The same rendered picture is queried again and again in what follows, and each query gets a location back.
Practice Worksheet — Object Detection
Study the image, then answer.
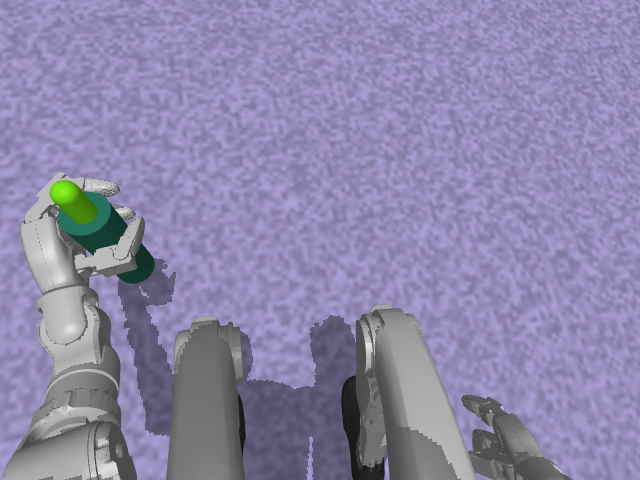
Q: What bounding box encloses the left robot hand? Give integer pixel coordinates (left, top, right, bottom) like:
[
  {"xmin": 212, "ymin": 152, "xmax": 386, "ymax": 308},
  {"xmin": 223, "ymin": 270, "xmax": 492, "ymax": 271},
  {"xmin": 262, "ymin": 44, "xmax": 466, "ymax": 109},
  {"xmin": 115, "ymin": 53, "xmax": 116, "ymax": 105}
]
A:
[{"xmin": 20, "ymin": 172, "xmax": 145, "ymax": 295}]

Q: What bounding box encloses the right robot hand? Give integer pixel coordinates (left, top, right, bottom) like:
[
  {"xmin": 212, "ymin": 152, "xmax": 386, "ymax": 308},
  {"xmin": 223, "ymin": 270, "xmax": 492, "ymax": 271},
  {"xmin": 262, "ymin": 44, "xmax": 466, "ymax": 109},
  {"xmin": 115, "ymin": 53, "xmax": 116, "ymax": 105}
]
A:
[{"xmin": 462, "ymin": 395, "xmax": 545, "ymax": 480}]

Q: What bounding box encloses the right robot arm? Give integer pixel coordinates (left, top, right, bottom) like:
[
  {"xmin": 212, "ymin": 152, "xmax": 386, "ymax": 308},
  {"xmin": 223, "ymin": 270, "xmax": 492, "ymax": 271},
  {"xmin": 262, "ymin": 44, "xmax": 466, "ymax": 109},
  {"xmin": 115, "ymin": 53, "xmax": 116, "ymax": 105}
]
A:
[{"xmin": 514, "ymin": 457, "xmax": 573, "ymax": 480}]

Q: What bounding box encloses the left robot arm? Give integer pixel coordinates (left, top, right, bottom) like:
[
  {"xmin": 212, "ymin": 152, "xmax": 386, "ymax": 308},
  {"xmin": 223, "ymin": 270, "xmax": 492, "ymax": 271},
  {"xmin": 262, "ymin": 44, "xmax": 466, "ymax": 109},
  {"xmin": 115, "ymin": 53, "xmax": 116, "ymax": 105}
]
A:
[{"xmin": 2, "ymin": 284, "xmax": 137, "ymax": 480}]

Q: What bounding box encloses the bottle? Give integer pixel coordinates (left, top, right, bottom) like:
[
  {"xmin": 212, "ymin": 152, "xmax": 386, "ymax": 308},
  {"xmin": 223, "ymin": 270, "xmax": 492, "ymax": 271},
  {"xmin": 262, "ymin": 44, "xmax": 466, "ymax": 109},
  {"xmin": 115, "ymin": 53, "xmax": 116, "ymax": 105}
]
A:
[{"xmin": 50, "ymin": 180, "xmax": 155, "ymax": 284}]

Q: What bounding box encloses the right robot foot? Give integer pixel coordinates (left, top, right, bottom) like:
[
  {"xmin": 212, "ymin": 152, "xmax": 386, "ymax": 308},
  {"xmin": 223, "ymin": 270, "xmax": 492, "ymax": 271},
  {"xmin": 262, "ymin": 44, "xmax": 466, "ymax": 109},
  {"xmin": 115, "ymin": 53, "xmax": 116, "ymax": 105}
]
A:
[{"xmin": 341, "ymin": 375, "xmax": 385, "ymax": 480}]

